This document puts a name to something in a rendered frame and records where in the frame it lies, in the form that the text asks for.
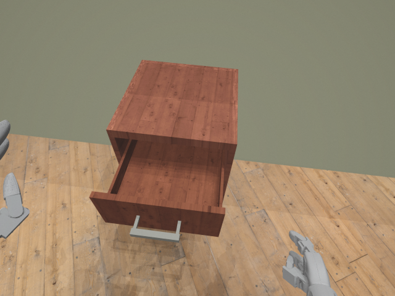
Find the handle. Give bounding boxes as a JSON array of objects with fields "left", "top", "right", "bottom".
[{"left": 130, "top": 215, "right": 181, "bottom": 243}]

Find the drawer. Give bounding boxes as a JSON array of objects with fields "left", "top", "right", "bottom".
[{"left": 89, "top": 139, "right": 225, "bottom": 237}]

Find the robot left hand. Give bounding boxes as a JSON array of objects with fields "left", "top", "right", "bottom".
[{"left": 0, "top": 120, "right": 30, "bottom": 239}]

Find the cabinet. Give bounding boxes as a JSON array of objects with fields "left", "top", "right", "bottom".
[{"left": 106, "top": 60, "right": 238, "bottom": 203}]

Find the robot right hand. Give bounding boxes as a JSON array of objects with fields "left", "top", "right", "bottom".
[{"left": 283, "top": 230, "right": 331, "bottom": 293}]

